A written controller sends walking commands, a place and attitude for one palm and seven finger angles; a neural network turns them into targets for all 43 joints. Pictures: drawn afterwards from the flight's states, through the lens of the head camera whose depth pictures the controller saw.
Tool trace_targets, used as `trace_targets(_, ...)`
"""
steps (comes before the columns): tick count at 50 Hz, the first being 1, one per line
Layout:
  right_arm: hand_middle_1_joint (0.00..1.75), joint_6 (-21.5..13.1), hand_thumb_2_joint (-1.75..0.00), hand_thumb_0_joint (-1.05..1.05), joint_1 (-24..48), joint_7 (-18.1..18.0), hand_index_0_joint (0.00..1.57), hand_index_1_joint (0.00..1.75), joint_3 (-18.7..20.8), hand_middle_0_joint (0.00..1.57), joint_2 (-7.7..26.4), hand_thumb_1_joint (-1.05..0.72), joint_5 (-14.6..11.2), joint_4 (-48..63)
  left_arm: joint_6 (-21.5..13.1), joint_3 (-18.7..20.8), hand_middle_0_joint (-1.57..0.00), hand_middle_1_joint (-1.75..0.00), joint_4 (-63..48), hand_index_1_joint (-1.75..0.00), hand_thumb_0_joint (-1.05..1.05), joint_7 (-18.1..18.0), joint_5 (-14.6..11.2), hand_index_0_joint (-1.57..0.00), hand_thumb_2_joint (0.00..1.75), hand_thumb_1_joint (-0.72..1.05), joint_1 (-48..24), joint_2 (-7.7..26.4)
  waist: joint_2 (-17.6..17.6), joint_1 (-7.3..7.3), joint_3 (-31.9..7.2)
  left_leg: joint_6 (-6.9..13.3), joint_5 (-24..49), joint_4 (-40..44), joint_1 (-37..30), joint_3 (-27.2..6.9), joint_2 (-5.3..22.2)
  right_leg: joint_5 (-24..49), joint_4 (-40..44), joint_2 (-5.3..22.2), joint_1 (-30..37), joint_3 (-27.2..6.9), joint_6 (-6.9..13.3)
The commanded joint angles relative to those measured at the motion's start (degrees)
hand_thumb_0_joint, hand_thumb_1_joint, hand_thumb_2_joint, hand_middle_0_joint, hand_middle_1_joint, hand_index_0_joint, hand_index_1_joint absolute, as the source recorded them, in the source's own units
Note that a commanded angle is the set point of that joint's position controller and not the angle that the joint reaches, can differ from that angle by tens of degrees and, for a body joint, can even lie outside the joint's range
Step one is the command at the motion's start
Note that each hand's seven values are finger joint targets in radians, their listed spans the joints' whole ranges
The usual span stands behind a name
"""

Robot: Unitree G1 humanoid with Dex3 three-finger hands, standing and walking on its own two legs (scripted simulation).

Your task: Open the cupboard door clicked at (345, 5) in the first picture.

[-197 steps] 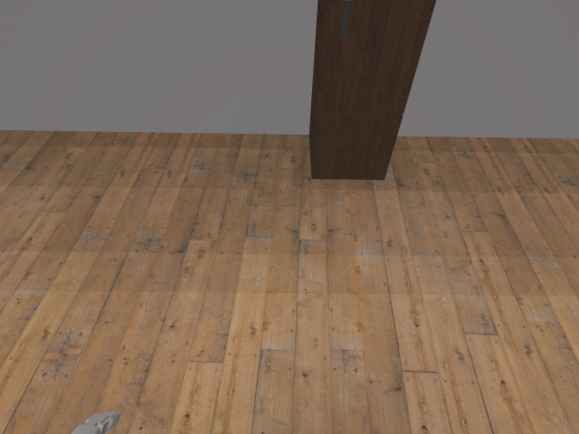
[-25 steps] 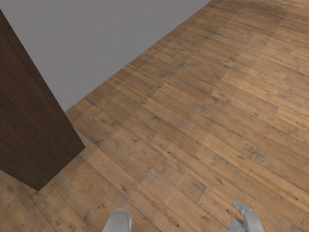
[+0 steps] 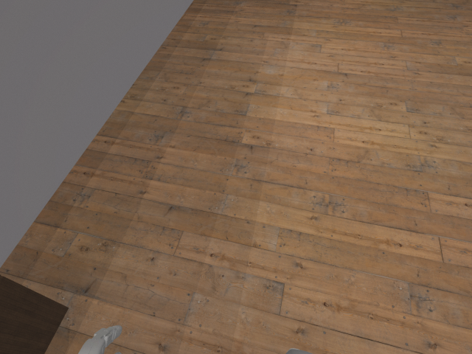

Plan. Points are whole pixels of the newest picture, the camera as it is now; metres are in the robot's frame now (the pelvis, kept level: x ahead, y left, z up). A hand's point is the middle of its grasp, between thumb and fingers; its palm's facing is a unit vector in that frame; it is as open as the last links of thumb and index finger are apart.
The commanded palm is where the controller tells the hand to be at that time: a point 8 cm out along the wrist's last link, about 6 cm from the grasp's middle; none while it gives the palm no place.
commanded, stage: walk to a spot facing it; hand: left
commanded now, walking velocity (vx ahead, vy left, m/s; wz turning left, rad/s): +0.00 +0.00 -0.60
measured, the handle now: out of the picture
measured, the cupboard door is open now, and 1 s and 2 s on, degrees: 0 0 0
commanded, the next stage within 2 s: turn to face it in 1.36 s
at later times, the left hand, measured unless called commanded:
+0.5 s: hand (143, 353) +0.14 +0.20 -0.16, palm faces -0.22 -0.96 -0.20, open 7.4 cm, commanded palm none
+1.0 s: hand (186, 321) +0.20 +0.12 -0.15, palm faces -0.57 -0.77 -0.27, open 7.4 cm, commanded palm none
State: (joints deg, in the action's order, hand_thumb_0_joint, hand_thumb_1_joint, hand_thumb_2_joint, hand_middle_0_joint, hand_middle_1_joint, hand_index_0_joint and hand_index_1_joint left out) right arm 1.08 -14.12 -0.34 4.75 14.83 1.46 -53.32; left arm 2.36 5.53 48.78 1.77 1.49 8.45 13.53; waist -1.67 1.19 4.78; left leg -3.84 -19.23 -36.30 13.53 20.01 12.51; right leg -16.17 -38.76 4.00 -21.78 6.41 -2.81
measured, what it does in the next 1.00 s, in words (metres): steps on the spot, turning right: left foot, then right foot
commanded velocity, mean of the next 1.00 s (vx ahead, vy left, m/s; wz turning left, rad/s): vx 0.01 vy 0.00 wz -0.60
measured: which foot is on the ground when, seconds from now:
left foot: down 0.00-0.00, up 0.02-0.46, down 0.48-1.00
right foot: down 0.00-0.50, up 0.52-0.96, down 0.98-1.00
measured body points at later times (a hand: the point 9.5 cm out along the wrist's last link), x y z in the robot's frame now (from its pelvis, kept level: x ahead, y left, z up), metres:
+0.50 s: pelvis +0.01 +0.03 +0.01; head +0.06 +0.04 +0.45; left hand +0.16 +0.25 -0.15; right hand +0.05 -0.24 -0.12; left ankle +0.04 +0.13 -0.72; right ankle +0.04 -0.10 -0.72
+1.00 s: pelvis -0.01 +0.01 +0.00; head +0.02 -0.03 +0.45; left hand +0.23 +0.16 -0.13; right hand -0.15 -0.21 -0.15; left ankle +0.04 +0.13 -0.72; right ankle -0.08 -0.06 -0.73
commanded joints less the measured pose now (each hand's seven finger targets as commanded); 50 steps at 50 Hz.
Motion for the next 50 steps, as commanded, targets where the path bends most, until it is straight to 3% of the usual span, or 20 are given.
trace_targets(1, 0.3, -0.3, -0.9, 0.0, 2.0, 0.0, 0.2, 0.3, -0.4, 0.2, 2.2, -0.9, -0.4, 8.1, -2.5, 2.9, -0.2, -0.3, -0.2, -0.3, 0.0, -2.2, -0.5, -0.2, 0.9, 0.9, 13.7, 16.8, 22.6, -6.8, -13.6, -1.4, -20.3, -30.6, 23.4, -12.7, -4.6, 42.4, 17.0, 21.2, 23.3, -30.6, 12.8)
trace_targets(2, 0.3, 0.1, -0.9, 0.0, 1.9, -0.5, 0.2, 0.3, -0.2, 0.2, 3.1, -0.9, -0.7, 8.0, -2.2, 2.7, -0.2, -0.3, -0.2, -0.3, 0.0, -2.7, -0.7, -0.2, 0.9, 0.9, 12.6, 15.4, 16.4, -5.61, -12.8, -0.9, -16.8, -33.8, 22.9, -17.3, -3.4, 40.9, 15.9, 20.0, 21.6, -25.6, 14.4)
trace_targets(3, 0.3, 0.2, -0.9, 0.0, 2.9, -0.6, 0.2, 0.3, -0.2, 0.2, 2.8, -0.9, -0.7, 7.5, -2.2, 2.5, -0.2, -0.3, -1.0, -0.3, 0.0, -3.1, -0.7, -0.2, 0.9, 0.9, 9.0, 13.1, 18.0, -4.49, -11.5, -0.9, -12.6, -34.5, 23.4, -18.3, -2.9, 38.3, 16.0, 16.0, 19.7, -24.9, 12.4)
trace_targets(5, 0.3, 0.6, -0.9, 0.0, 2.8, -0.7, 0.2, 0.3, 0.1, 0.2, 4.5, -0.9, -0.3, 5.6, -2.2, 1.1, -0.2, -0.3, -2.5, -0.3, 0.0, -3.0, -1.0, -0.2, 0.9, 0.9, 3.0, 9.6, 11.1, -2.23, -9.7, -2.0, -5.0, -34.4, 21.1, -18.9, -3.0, 32.9, 16.3, 11.6, 15.5, -20.2, 11.2)
trace_targets(8, 0.3, 1.3, -0.9, 0.0, 0.5, -0.6, 0.2, 0.3, -0.1, 0.2, 3.8, -0.9, -0.2, 4.1, -2.4, 0.7, -0.2, -0.3, -2.7, -0.3, 0.0, -2.9, -0.8, -0.2, 0.9, 0.9, 0.9, 9.1, 7.7, -0.42, -9.8, -2.5, -1.1, -29.7, 17.5, -18.5, -4.3, 30.6, 16.9, 8.6, 13.0, -17.3, 10.4)
trace_targets(17, 0.3, 0.8, -0.9, 0.0, 6.0, -1.0, 0.2, 0.3, -0.4, 0.2, 2.9, -0.9, -0.7, 6.5, -1.5, 1.2, -0.2, -0.3, -1.2, -0.3, 0.0, -2.4, -0.3, -0.2, 0.9, 0.9, 3.4, 10.4, 9.0, -2.92, -8.1, -1.6, -5.2, -14.0, 13.0, -18.9, -8.2, 19.6, 18.9, 8.3, 11.0, -27.3, 13.3)
trace_targets(20, 0.3, 0.3, -0.9, 0.0, 3.7, -1.3, 0.2, 0.3, -0.5, 0.2, 2.4, -0.9, -1.2, 6.3, -1.0, 1.4, -0.2, -0.3, -1.9, -0.3, 0.0, -2.5, -0.1, -0.2, 0.9, 0.9, 1.5, 10.6, 10.4, -1.98, -9.6, -0.4, -5.6, -5.5, 7.3, -19.1, -9.8, 21.2, 17.3, 7.4, 9.5, -29.7, 12.7)
trace_targets(22, 0.3, -0.2, -0.9, 0.0, 0.1, -1.7, 0.2, 0.3, -0.4, 0.2, 2.6, -0.9, -1.4, 5.1, -0.6, 1.3, -0.2, -0.3, -1.9, -0.3, 0.0, -2.4, -0.5, -0.2, 0.9, 0.9, -0.1, 10.2, 9.8, -0.42, -10.8, 0.4, 0.5, 5.3, -0.2, -18.3, -11.1, 21.0, 14.8, 4.8, 6.8, -29.6, 9.8)
trace_targets(23, 0.3, -0.6, -0.9, 0.0, -2.2, -2.0, 0.2, 0.3, -0.2, 0.2, 3.4, -0.9, -1.4, 4.5, -0.4, 1.1, -0.2, -0.3, -2.1, -0.3, 0.0, -2.3, -0.8, -0.2, 0.9, 0.9, -0.9, 9.0, 7.7, 1.06, -11.7, 1.0, 4.9, 12.5, -7.2, -18.9, -9.4, 17.6, 11.5, 2.3, 2.6, -27.4, 7.2)
trace_targets(25, 0.3, -0.8, -0.9, 0.0, -0.5, -1.9, 0.2, 0.3, 1.1, 0.2, 11.6, -0.9, -0.4, 6.5, -0.2, 0.3, -0.2, -0.3, -4.0, -0.3, 0.0, -1.3, -1.2, -0.2, 0.9, 0.9, 0.3, 4.2, -17.2, 0.41, -8.9, 8.7, 7.5, 23.8, -12.1, -40.1, 13.6, -15.2, -10.5, -9.3, -14.8, -11.7, 0.6)
trace_targets(26, 0.3, -0.5, -0.9, 0.0, 2.0, -1.8, 0.2, 0.3, 0.8, 0.2, 11.1, -0.9, -0.1, 7.5, 0.1, 1.1, -0.2, -0.3, -3.4, -0.3, 0.0, -1.2, -0.2, -0.2, 0.9, 0.9, -0.2, 6.7, -11.4, 0.39, -5.7, 11.7, 8.4, 23.4, -4.2, -38.7, 16.0, -15.4, -21.0, -5.9, -12.5, -11.3, -0.2)
trace_targets(28, 0.3, -1.2, -0.9, 0.0, 8.4, -2.3, 0.2, 0.3, -0.8, 0.2, 5.7, -0.9, -0.3, 8.8, 0.9, 2.3, -0.2, -0.3, -0.6, -0.3, 0.0, -0.6, 0.5, -0.2, 0.9, 0.9, 3.3, 7.6, -9.6, -3.3, -3.3, 8.6, 11.6, 22.6, 0.8, -28.8, 8.2, -8.0, -28.6, -4.5, -10.8, -11.3, -1.5)
trace_targets(30, 0.3, -1.6, -0.9, 0.0, 7.0, -2.2, 0.2, 0.3, -0.6, 0.2, 5.7, -0.9, -0.1, 8.5, 1.0, 1.9, -0.2, -0.3, -0.2, -0.3, 0.0, 0.0, 0.3, -0.2, 0.9, 0.9, 3.9, 6.0, -6.9, -2.91, -4.1, 8.4, 19.1, 19.8, -3.3, -21.4, 4.7, -5.5, -32.3, -4.2, -12.0, -9.2, -2.1)
trace_targets(34, 0.3, -1.8, -0.9, 0.0, -0.2, -2.1, 0.2, 0.3, 0.0, 0.2, 5.5, -0.9, -0.3, 6.1, 1.1, 1.1, -0.2, -0.3, -0.5, -0.3, 0.0, 0.1, -0.1, -0.2, 0.9, 0.9, 1.4, 4.2, -6.6, -0.01, -4.9, 9.5, 26.9, 17.5, -10.4, -18.4, 5.1, -5.1, -29.3, -2.7, -13.5, -6.9, -3.2)
trace_targets(41, 0.3, -1.4, -0.9, 0.0, -3.1, -1.5, 0.2, 0.3, 1.1, 0.2, 7.1, -0.9, -0.1, 3.7, 1.3, 0.3, -0.2, -0.3, -1.8, -0.3, 0.0, 0.1, -0.4, -0.2, 0.9, 0.9, -2.5, 2.9, -9.2, 1.81, -5.0, 11.4, 27.7, 16.3, -12.2, -15.0, 8.9, -9.3, -15.2, -0.3, -8.9, -3.1, -2.7)
trace_targets(45, 0.3, -1.1, -0.9, 0.0, -2.8, -0.9, 0.2, 0.3, 2.0, 0.2, 8.6, -0.9, 0.1, 2.8, 0.3, -0.2, -0.2, -0.3, -1.8, -0.3, 0.0, -0.1, -0.4, -0.2, 0.9, 0.9, -2.1, 2.3, -11.0, 1.8, -7.2, 10.3, 32.6, 11.4, -12.6, -11.8, 9.9, -9.9, -4.1, -2.1, -2.6, -0.2, -0.9)
trace_targets(47, 0.3, -1.0, -0.9, 0.0, -2.2, -0.6, 0.2, 0.3, 2.1, 0.2, 8.6, -0.9, -0.1, 2.6, -0.5, 0.0, -0.2, -0.3, -1.2, -0.3, 0.0, -0.4, -0.4, -0.2, 0.9, 0.9, 0.6, 3.2, -9.5, 0.04, -8.4, 7.2, 31.5, 6.3, -9.8, -8.8, 9.1, -1.9, 6.3, -2.7, 4.4, 0.3, 0.5)
trace_targets(48, 0.3, -0.9, -0.9, 0.0, -2.1, -0.3, 0.2, 0.3, 2.0, 0.2, 8.0, -0.9, -0.5, 2.7, -1.1, 0.4, -0.2, -0.3, -0.3, -0.3, 0.0, -0.7, -0.3, -0.2, 0.9, 0.9, 4.3, 5.2, -5.3, -2.16, -10.7, 4.3, 28.0, -1.3, -5.9, -6.5, 7.9, 7.0, 14.8, -1.7, 12.7, -1.2, 1.6)
trace_targets(49, 0.3, -0.5, -0.9, 0.0, -2.6, 0.0, 0.2, 0.3, 1.0, 0.2, 4.4, -0.9, -1.0, 4.2, -2.0, 1.4, -0.2, -0.3, 0.9, -0.3, 0.0, -1.5, 0.4, -0.2, 0.9, 0.9, 8.4, 11.8, 11.3, -4.35, -11.9, 0.4, 6.1, -13.5, 10.5, -4.9, 2.7, 21.8, 18.6, 10.1, 25.7, -17.1, 6.2)
trace_targets(50, 0.3, 0.0, -0.9, 0.0, 2.2, 0.0, 0.2, 0.3, -0.4, 0.2, 1.4, -0.9, -0.5, 7.5, -1.8, 2.6, -0.2, -0.3, 1.8, -0.3, 0.0, -2.3, -0.3, -0.2, 0.9, 0.9, 11.7, 16.3, 20.8, -6.13, -11.9, -1.5, -18.5, -25.4, 21.8, -9.2, -4.3, 40.9, 17.4, 19.9, 26.5, -30.0, 12.1)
